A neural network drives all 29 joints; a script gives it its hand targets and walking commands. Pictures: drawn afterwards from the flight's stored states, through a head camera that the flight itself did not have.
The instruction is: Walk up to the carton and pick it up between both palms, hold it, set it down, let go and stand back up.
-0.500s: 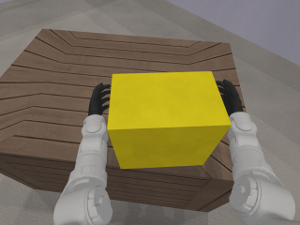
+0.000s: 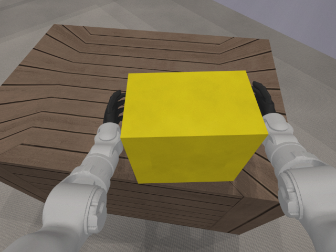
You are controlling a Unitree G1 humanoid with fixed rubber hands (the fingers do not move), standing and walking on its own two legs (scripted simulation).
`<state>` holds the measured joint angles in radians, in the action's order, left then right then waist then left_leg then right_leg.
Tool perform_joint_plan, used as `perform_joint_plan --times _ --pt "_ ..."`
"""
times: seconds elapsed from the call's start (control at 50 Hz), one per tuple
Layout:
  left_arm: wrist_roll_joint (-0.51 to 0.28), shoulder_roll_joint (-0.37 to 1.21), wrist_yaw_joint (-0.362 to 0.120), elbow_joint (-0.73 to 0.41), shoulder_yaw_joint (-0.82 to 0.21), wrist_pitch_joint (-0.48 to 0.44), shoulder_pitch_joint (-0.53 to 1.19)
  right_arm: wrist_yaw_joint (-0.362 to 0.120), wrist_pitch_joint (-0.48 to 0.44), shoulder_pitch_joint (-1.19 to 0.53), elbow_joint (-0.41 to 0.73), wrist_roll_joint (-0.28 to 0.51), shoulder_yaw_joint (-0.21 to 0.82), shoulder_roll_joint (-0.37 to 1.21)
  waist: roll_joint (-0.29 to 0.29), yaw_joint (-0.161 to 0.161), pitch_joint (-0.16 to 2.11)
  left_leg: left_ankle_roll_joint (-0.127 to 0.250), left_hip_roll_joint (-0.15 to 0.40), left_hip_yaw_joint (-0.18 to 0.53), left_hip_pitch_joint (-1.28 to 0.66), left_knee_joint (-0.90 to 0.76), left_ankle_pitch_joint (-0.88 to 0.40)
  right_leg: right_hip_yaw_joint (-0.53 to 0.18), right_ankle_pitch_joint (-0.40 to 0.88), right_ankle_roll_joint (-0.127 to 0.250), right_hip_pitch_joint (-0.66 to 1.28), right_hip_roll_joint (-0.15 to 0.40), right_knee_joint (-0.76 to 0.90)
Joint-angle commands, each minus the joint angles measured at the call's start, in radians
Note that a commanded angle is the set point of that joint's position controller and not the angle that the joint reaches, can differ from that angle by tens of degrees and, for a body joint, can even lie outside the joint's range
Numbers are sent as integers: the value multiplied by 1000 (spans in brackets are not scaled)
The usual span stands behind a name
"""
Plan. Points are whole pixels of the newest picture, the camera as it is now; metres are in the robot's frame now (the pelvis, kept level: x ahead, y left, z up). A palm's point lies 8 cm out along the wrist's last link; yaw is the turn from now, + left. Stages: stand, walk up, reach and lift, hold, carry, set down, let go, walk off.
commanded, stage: set down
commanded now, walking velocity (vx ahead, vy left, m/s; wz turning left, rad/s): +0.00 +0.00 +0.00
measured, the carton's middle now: (186, 132) +0.43 +0.03 +0.01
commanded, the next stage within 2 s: none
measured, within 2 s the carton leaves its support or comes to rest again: neither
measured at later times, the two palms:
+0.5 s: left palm (93, 116) +0.41 +0.26 +0.06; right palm (295, 108) +0.48 -0.22 +0.08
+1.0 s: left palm (75, 89) +0.41 +0.27 +0.15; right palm (322, 71) +0.49 -0.22 +0.19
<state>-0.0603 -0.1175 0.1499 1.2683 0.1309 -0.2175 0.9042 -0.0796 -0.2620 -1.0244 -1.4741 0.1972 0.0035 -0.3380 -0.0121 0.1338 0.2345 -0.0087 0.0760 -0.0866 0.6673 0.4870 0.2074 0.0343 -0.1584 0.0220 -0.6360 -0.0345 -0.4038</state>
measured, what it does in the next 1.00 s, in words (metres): stands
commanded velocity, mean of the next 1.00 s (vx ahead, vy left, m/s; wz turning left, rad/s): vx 0.00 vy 0.00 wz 0.00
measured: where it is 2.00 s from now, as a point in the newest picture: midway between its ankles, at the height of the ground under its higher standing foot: outside the picture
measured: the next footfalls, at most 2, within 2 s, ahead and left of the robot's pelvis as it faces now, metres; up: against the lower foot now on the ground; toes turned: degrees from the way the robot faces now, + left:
none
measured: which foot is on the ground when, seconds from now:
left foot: down 0.00-1.00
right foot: down 0.00-1.00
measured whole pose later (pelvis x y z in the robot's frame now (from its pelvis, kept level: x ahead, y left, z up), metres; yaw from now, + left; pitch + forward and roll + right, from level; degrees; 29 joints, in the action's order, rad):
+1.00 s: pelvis -0.03 -0.01 +0.00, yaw +3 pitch +21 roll -1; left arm -0.35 -0.36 0.10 1.12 -0.08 0.09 1.10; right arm -0.18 -0.01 -1.25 -1.43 0.60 0.26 -0.63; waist -0.03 0.13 0.23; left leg -0.02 0.06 -0.03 0.70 0.51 0.17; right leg 0.06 -0.16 0.04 -0.66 -0.03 -0.46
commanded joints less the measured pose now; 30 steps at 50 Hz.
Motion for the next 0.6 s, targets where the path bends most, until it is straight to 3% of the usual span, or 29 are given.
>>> perform_joint_plan --times 0.0,0.08,0.2,0.3,0.42,0.58 --pt "-93 -156 -25 7 -59 -105 365 13 -83 -408 2 124 103 -207 -34 18 628 -63 -33 -1 -251 104 -523 10 377 -26 232 -37 -96" --pt "-148 -203 -50 52 -102 -124 380 2 -91 -426 -51 188 159 -256 -68 1 599 -57 -38 -8 -171 110 -471 7 368 -43 234 -36 -126" --pt "-261 -273 -87 66 -192 -145 447 -31 -85 -463 -23 271 219 -298 -93 -21 627 -39 -51 -14 -30 124 -347 -5 298 -58 224 -18 -168" --pt "-329 -328 -102 23 -248 -137 505 -60 -64 -490 40 347 273 -316 -82 -11 687 -22 -61 -9 52 146 -287 -16 257 -61 214 -3 -205" --pt "-345 -368 -105 -26 -256 -70 530 -73 -15 -518 106 406 305 -348 -86 6 727 -4 -66 -1 83 145 -258 -29 235 -60 231 -1 -219" --pt "-300 -377 -93 -105 -195 47 526 -51 49 -538 147 393 262 -409 -108 2 734 -6 -62 8 2 103 -309 -24 306 -62 290 -19 -182"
